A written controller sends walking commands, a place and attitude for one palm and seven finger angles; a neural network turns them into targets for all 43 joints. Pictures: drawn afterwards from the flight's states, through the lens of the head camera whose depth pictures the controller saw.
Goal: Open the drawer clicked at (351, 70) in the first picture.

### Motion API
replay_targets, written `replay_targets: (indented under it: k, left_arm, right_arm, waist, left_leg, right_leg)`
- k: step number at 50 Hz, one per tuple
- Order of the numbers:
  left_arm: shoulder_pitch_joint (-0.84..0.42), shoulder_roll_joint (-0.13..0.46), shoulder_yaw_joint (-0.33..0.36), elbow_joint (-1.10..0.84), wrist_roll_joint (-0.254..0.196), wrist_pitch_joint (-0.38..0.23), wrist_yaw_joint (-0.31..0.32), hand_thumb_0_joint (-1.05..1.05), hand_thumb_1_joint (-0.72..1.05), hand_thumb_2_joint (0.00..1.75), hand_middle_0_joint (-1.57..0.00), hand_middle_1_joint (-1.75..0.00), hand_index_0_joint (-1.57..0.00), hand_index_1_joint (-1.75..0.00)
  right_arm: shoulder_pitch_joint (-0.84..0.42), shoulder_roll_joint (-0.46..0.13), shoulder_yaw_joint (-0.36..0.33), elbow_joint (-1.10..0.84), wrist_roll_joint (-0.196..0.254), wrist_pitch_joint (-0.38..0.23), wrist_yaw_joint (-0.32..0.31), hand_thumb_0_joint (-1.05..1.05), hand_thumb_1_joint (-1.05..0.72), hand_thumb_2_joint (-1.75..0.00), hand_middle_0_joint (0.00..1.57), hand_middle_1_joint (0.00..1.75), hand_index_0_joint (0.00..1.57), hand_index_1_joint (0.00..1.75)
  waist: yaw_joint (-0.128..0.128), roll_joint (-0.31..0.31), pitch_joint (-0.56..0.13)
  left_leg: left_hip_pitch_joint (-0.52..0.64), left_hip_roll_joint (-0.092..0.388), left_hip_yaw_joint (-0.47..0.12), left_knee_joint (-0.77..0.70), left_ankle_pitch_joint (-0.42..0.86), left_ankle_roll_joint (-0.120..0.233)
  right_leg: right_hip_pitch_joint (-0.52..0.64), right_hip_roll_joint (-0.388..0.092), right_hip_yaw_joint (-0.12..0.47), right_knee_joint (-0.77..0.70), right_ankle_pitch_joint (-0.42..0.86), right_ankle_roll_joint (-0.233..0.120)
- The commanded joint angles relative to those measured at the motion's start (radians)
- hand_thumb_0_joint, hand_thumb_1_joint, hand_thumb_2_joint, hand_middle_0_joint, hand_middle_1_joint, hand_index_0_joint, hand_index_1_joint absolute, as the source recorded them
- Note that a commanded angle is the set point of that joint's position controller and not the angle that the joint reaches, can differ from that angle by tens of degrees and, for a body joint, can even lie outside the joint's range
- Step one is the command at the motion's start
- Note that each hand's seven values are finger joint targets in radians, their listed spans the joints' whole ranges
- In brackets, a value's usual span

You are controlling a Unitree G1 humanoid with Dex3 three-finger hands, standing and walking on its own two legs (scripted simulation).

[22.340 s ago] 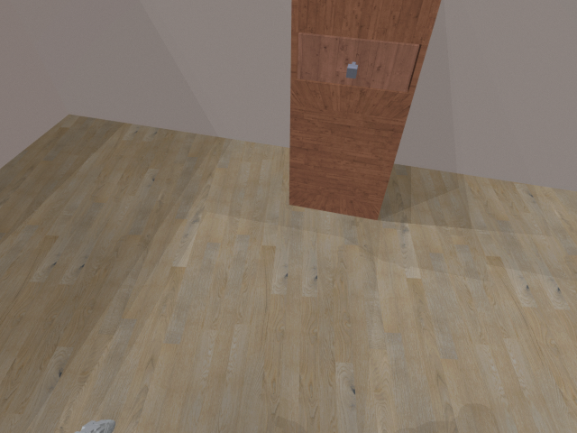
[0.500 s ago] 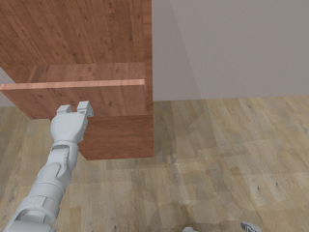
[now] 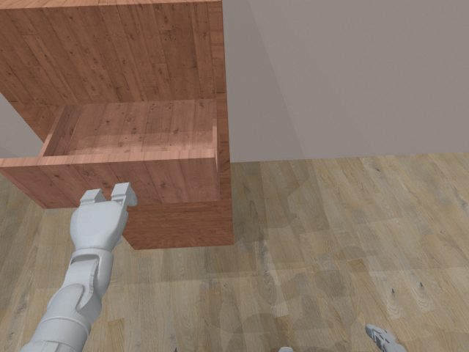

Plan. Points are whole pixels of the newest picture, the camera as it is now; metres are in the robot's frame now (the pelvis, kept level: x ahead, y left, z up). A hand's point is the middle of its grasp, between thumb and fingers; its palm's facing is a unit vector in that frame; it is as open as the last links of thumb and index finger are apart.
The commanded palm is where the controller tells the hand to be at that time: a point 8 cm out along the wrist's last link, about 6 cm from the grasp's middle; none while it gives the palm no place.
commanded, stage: pull the drawer open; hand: left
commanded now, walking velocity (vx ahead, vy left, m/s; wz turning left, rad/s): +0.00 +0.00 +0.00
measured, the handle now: (115, 203) +0.38 +0.25 +0.00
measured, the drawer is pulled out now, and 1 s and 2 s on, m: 0.15 0.26 0.30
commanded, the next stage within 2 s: open the thumb to release the handle in 1.88 s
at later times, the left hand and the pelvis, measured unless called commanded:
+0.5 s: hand (110, 251) +0.29 +0.24 -0.03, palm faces -0.03 -0.07 -1.00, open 6.6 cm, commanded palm +0.24 +0.25 +0.03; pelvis -0.01 +0.00 +0.00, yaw +0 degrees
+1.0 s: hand (103, 291) +0.22 +0.23 -0.02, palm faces -0.03 -0.09 -1.00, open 6.6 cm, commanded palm +0.18 +0.23 +0.03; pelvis +0.01 +0.00 +0.00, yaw +0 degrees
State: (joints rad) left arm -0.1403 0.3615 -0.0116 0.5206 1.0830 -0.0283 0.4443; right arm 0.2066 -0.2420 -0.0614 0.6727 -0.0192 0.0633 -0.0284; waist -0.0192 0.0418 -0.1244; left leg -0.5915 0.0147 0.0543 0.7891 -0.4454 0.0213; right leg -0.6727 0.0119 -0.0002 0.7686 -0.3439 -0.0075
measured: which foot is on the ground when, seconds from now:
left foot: down 0.00-1.00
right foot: down 0.00-1.00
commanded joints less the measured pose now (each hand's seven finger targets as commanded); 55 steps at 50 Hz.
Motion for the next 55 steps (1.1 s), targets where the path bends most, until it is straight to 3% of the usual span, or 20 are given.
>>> replay_targets:
  k: [1, 9, 10, 13, 15, 19, 20, 23, 25, 26, 29, 34, 36, 38, 41, 42, 43, 46, 55]
  left_arm:
    - [-0.168, 0.207, 0.084, -0.212, 0.010, 0.011, 0.076, 0.00, 0.90, 0.90, -0.40, -1.35, -0.40, -1.35]
    - [-0.179, 0.195, 0.062, -0.203, 0.009, 0.018, 0.070, 0.00, 0.90, 0.90, -0.40, -1.35, -0.40, -1.35]
    - [-0.172, 0.171, 0.043, -0.206, 0.005, 0.018, 0.065, 0.00, 0.90, 0.90, -0.40, -1.35, -0.40, -1.35]
    - [-0.158, 0.211, 0.078, -0.209, 0.004, 0.014, 0.059, 0.00, 0.90, 0.90, -0.40, -1.35, -0.40, -1.35]
    - [-0.119, 0.177, 0.055, -0.213, 0.003, 0.015, 0.055, 0.00, 0.90, 0.90, -0.40, -1.35, -0.40, -1.35]
    - [-0.032, 0.212, 0.096, -0.258, 0.005, 0.010, 0.053, 0.00, 0.90, 0.90, -0.40, -1.35, -0.40, -1.35]
    - [0.008, 0.164, 0.061, -0.267, 0.000, 0.014, 0.051, 0.00, 0.90, 0.90, -0.40, -1.35, -0.40, -1.35]
    - [0.065, 0.204, 0.109, -0.307, -0.004, 0.015, 0.052, 0.00, 0.90, 0.90, -0.40, -1.35, -0.40, -1.35]
    - [0.144, 0.184, 0.103, -0.357, -0.003, 0.017, 0.059, 0.00, 0.90, 0.90, -0.40, -1.35, -0.40, -1.35]
    - [0.173, 0.159, 0.086, -0.364, -0.007, 0.023, 0.060, 0.00, 0.90, 0.90, -0.40, -1.35, -0.40, -1.35]
    - [0.207, 0.185, 0.111, -0.427, -0.004, 0.031, 0.071, 0.00, 0.90, 0.90, -0.40, -1.35, -0.40, -1.35]
    - [0.269, 0.136, 0.070, -0.510, 0.002, 0.052, 0.083, 0.00, 0.90, 0.90, -0.40, -1.35, -0.40, -1.35]
    - [0.308, 0.136, 0.075, -0.521, 0.001, 0.057, 0.085, 0.00, 0.90, 0.90, -0.40, -1.35, -0.40, -1.35]
    - [0.338, 0.134, 0.076, -0.558, 0.002, 0.061, 0.085, 0.00, 0.90, 0.90, -0.40, -1.35, -0.40, -1.35]
    - [0.394, 0.107, 0.055, -0.581, 0.003, 0.062, 0.084, 0.00, 0.90, 0.90, -0.40, -1.35, -0.40, -1.35]
    - [0.395, 0.123, 0.071, -0.600, 0.004, 0.059, 0.085, 0.00, 0.90, 0.90, -0.40, -1.35, -0.40, -1.35]
    - [0.429, 0.132, 0.084, -0.627, 0.004, 0.056, 0.087, 0.00, 0.90, 0.90, -0.40, -1.35, -0.40, -1.35]
    - [0.500, 0.087, 0.041, -0.651, 0.007, 0.051, 0.085, 0.00, 0.90, 0.90, -0.40, -1.35, -0.40, -1.35]
    - [0.635, 0.110, 0.077, -0.731, 0.015, 0.020, 0.103, 0.00, 0.90, 0.90, -0.40, -1.35, -0.40, -1.35]
  right_arm:
    - [-0.024, -0.130, -0.042, -0.112, -0.001, -0.045, -0.011, 0.00, -0.90, -0.90, 0.20, 0.30, 0.20, 0.30]
    - [-0.045, -0.128, -0.036, -0.118, 0.004, -0.062, -0.020, 0.00, -0.90, -0.90, 0.20, 0.30, 0.20, 0.30]
    - [-0.045, -0.126, -0.036, -0.121, 0.004, -0.065, -0.020, 0.00, -0.90, -0.90, 0.20, 0.30, 0.20, 0.30]
    - [-0.053, -0.133, -0.033, -0.124, 0.004, -0.066, -0.024, 0.00, -0.90, -0.90, 0.20, 0.30, 0.20, 0.30]
    - [-0.057, -0.124, -0.033, -0.130, 0.005, -0.070, -0.022, 0.00, -0.90, -0.90, 0.20, 0.30, 0.20, 0.30]
    - [-0.068, -0.123, -0.030, -0.145, 0.002, -0.071, -0.020, 0.00, -0.90, -0.90, 0.20, 0.30, 0.20, 0.30]
    - [-0.073, -0.119, -0.031, -0.149, 0.002, -0.073, -0.017, 0.00, -0.90, -0.90, 0.20, 0.30, 0.20, 0.30]
    - [-0.083, -0.126, -0.029, -0.154, 0.000, -0.073, -0.014, 0.00, -0.90, -0.90, 0.20, 0.30, 0.20, 0.30]
    - [-0.093, -0.117, -0.030, -0.166, -0.002, -0.074, -0.008, 0.00, -0.90, -0.90, 0.20, 0.30, 0.20, 0.30]
    - [-0.097, -0.116, -0.030, -0.168, -0.002, -0.074, -0.005, 0.00, -0.90, -0.90, 0.20, 0.30, 0.20, 0.30]
    - [-0.107, -0.119, -0.028, -0.174, -0.004, -0.073, 0.000, 0.00, -0.90, -0.90, 0.20, 0.30, 0.20, 0.30]
    - [-0.127, -0.114, -0.026, -0.178, -0.009, -0.073, 0.011, 0.00, -0.90, -0.90, 0.20, 0.30, 0.20, 0.30]
    - [-0.130, -0.112, -0.027, -0.176, -0.011, -0.074, 0.012, 0.00, -0.90, -0.90, 0.20, 0.30, 0.20, 0.30]
    - [-0.143, -0.113, -0.024, -0.183, -0.013, -0.074, 0.012, 0.00, -0.90, -0.90, 0.20, 0.30, 0.20, 0.30]
    - [-0.159, -0.104, -0.019, -0.188, -0.014, -0.076, 0.015, 0.00, -0.90, -0.90, 0.20, 0.30, 0.20, 0.30]
    - [-0.158, -0.104, -0.020, -0.187, -0.015, -0.076, 0.016, 0.00, -0.90, -0.90, 0.20, 0.30, 0.20, 0.30]
    - [-0.166, -0.104, -0.019, -0.194, -0.016, -0.076, 0.015, 0.00, -0.90, -0.90, 0.20, 0.30, 0.20, 0.30]
    - [-0.174, -0.094, -0.013, -0.199, -0.018, -0.080, 0.027, 0.00, -0.90, -0.90, 0.20, 0.30, 0.20, 0.30]
    - [-0.187, -0.085, -0.004, -0.214, -0.030, -0.083, 0.039, 0.00, -0.90, -0.90, 0.20, 0.30, 0.20, 0.30]
  waist:
    - [0.031, 0.012, -0.322]
    - [0.035, 0.002, -0.299]
    - [0.034, -0.005, -0.291]
    - [0.046, -0.006, -0.300]
    - [0.047, -0.020, -0.287]
    - [0.075, 0.007, -0.309]
    - [0.067, -0.002, -0.296]
    - [0.078, -0.004, -0.293]
    - [0.085, 0.005, -0.299]
    - [0.079, -0.010, -0.288]
    - [0.083, 0.011, -0.286]
    - [0.074, 0.022, -0.282]
    - [0.076, -0.004, -0.280]
    - [0.083, 0.019, -0.287]
    - [0.082, -0.005, -0.253]
    - [0.083, -0.007, -0.264]
    - [0.097, 0.015, -0.277]
    - [0.092, 0.007, -0.242]
    - [0.107, 0.000, -0.240]
  left_leg:
    - [0.131, -0.029, -0.028, -0.069, 0.492, -0.005]
    - [0.126, -0.035, -0.032, -0.085, 0.409, -0.004]
    - [0.125, -0.036, -0.029, -0.087, 0.401, -0.003]
    - [0.113, -0.039, -0.029, -0.090, 0.394, -0.003]
    - [0.112, -0.041, -0.023, -0.087, 0.386, 0.000]
    - [0.114, -0.041, -0.024, -0.089, 0.425, -0.003]
    - [0.120, -0.040, -0.022, -0.085, 0.434, -0.002]
    - [0.113, -0.037, -0.026, -0.085, 0.459, -0.004]
    - [0.127, -0.036, -0.024, -0.081, 0.481, -0.006]
    - [0.128, -0.035, -0.020, -0.077, 0.480, -0.005]
    - [0.139, -0.031, -0.026, -0.074, 0.507, -0.008]
    - [0.177, -0.022, -0.036, -0.060, 0.559, -0.013]
    - [0.174, -0.023, -0.035, -0.057, 0.550, -0.012]
    - [0.183, -0.023, -0.036, -0.056, 0.575, -0.015]
    - [0.178, -0.024, -0.035, -0.051, 0.549, -0.013]
    - [0.184, -0.023, -0.038, -0.049, 0.557, -0.015]
    - [0.191, -0.022, -0.040, -0.050, 0.589, -0.018]
    - [0.195, -0.017, -0.041, -0.037, 0.602, -0.019]
    - [0.171, -0.029, -0.044, -0.008, 0.552, -0.018]
  right_leg:
    - [0.247, 0.027, -0.017, -0.044, 0.371, -0.036]
    - [0.233, 0.025, -0.019, -0.053, 0.299, -0.039]
    - [0.235, 0.025, -0.020, -0.057, 0.298, -0.038]
    - [0.258, 0.024, -0.012, -0.055, 0.302, -0.041]
    - [0.256, 0.024, -0.011, -0.060, 0.308, -0.037]
    - [0.282, 0.023, -0.005, -0.049, 0.334, -0.041]
    - [0.277, 0.024, -0.008, -0.052, 0.348, -0.040]
    - [0.291, 0.024, -0.002, -0.048, 0.370, -0.041]
    - [0.290, 0.024, -0.003, -0.042, 0.379, -0.040]
    - [0.283, 0.024, -0.005, -0.044, 0.384, -0.038]
    - [0.278, 0.024, -0.005, -0.034, 0.392, -0.039]
    - [0.242, 0.027, -0.011, -0.025, 0.384, -0.038]
    - [0.248, 0.029, -0.011, -0.023, 0.392, -0.037]
    - [0.258, 0.027, -0.007, -0.021, 0.415, -0.040]
    - [0.242, 0.026, -0.008, -0.021, 0.401, -0.036]
    - [0.244, 0.027, -0.006, -0.017, 0.403, -0.038]
    - [0.254, 0.027, -0.003, -0.013, 0.416, -0.041]
    - [0.224, 0.028, -0.008, -0.005, 0.407, -0.038]
    - [0.208, 0.030, 0.020, 0.019, 0.412, -0.043]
